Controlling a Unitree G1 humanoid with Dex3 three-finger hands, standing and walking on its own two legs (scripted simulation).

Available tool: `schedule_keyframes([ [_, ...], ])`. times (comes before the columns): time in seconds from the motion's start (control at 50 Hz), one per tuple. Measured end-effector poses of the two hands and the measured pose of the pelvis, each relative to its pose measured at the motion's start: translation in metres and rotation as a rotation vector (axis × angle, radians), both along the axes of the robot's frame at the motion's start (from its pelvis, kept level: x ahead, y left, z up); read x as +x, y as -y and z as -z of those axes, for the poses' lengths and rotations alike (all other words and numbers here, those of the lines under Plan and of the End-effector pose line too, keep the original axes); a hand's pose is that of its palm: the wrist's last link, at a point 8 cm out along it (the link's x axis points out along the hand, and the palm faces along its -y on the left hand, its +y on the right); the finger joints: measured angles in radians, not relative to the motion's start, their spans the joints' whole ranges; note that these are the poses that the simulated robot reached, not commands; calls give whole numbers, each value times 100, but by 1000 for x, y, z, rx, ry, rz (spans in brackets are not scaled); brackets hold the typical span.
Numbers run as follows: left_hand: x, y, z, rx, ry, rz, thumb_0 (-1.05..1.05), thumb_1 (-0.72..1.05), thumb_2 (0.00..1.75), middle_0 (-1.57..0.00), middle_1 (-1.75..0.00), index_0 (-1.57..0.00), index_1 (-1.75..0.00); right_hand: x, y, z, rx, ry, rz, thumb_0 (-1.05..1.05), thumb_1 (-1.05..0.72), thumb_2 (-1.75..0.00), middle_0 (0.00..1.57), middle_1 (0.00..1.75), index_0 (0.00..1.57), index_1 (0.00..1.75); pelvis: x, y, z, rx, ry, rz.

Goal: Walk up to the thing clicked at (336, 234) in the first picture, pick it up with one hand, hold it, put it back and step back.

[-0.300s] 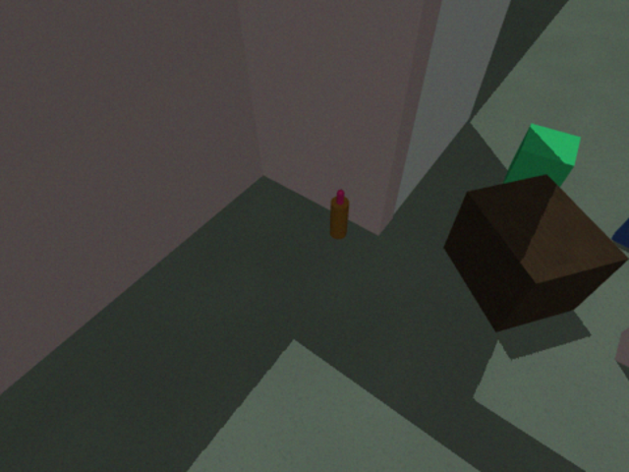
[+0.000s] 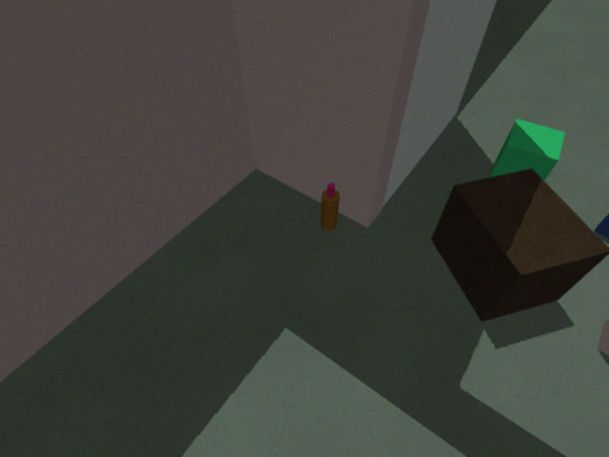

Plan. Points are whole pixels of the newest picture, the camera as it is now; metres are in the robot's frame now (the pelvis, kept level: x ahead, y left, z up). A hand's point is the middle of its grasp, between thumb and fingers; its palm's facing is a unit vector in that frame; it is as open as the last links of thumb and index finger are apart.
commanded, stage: stand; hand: left
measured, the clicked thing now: (329, 205) +1.09 -0.09 -0.66
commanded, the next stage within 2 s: walk up in 0.82 s
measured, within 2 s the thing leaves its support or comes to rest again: neither
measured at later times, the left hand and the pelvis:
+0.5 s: hand out of the picture +0.09 +0.25 -0.16, palm faces -0.02 -0.94 -0.34, open 7.3 cm; pelvis +0.01 +0.00 +0.00, yaw +0 degrees
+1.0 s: hand out of the picture +0.11 +0.26 -0.15, palm faces -0.10 -0.93 -0.36, open 7.3 cm; pelvis +0.03 -0.02 -0.01, yaw -4 degrees
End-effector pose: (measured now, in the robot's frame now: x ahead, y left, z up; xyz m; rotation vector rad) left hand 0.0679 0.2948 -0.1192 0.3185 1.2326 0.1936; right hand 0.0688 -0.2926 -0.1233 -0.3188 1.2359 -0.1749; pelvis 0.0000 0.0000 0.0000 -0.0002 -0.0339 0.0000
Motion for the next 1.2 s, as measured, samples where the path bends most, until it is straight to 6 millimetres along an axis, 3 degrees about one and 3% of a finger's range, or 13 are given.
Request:
schedule_keyframes([
  [0.86, 16, -3, -1, -5, 6, 2, 1, 91, 90, -20, -30, -21, -30, 13, 3, -2, -3, 17, 1, 0, -91, -90, 20, 30, 20, 30, 15, 0, 1, 5, -7, 13],
  [0.96, 30, -7, -2, 17, -18, 57, 1, 91, 90, -20, -30, -21, -30, 4, 28, -5, -27, 92, 59, 0, -91, -90, 21, 30, 20, 30, 27, 10, 8, 27, -12, 62],
  [1.08, 73, 11, -12, 48, 4, 132, 1, 91, 90, -20, -30, -21, -30, -13, 81, 1, -62, 26, 119, 0, -90, -90, 21, 30, 20, 30, 55, 41, 16, 38, 7, 117],
  [1.14, 94, 25, -9, 84, 43, 144, 1, 91, 90, -20, -30, -21, -30, -5, 110, 15, -77, 1, 138, 0, -91, -90, 20, 30, 20, 30, 71, 61, 29, 5, 23, 122],
  [1.2, 103, 41, -12, 81, 62, 129, 1, 91, 90, -20, -30, -21, -30, 16, 121, 14, -68, -6, 140, 0, -91, -90, 20, 30, 20, 30, 87, 72, 26, 1, 29, 137],
])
